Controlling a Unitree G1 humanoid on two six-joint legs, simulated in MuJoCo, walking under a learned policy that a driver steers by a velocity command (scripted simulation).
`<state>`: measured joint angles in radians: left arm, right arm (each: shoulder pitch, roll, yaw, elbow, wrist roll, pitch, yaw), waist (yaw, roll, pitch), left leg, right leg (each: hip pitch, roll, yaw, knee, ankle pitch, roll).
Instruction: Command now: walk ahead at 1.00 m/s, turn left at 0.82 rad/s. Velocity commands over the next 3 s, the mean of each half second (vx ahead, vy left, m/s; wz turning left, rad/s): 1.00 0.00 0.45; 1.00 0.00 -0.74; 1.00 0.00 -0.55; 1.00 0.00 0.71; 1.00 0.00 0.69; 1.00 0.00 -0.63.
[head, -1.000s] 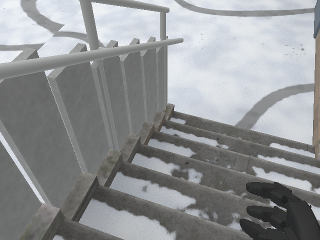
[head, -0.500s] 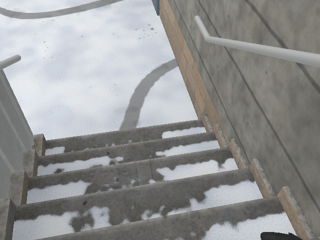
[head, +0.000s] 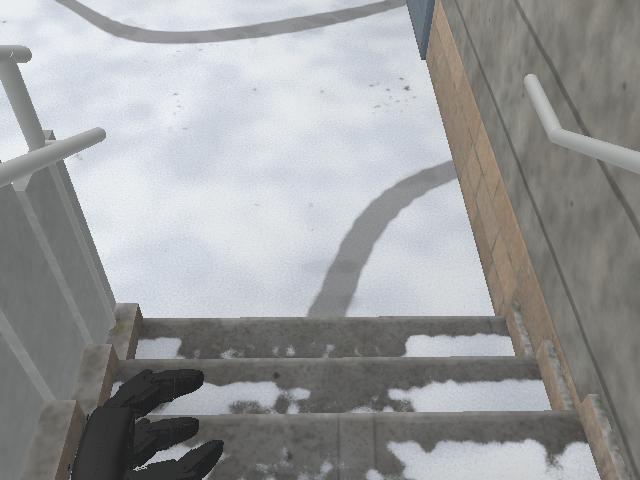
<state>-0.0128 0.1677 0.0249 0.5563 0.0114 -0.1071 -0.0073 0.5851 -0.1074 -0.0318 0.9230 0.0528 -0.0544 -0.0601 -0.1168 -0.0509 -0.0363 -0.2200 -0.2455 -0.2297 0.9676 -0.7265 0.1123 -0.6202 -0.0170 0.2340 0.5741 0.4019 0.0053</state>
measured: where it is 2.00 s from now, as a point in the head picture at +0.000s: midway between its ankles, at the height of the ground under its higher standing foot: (328, 312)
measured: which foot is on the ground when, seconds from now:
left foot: down 0.00-0.08, up 0.10-0.50, down 0.52-0.90, up 0.92-1.00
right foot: up 0.00-0.06, down 0.08-0.52, up 0.54-0.90, down 0.92-1.00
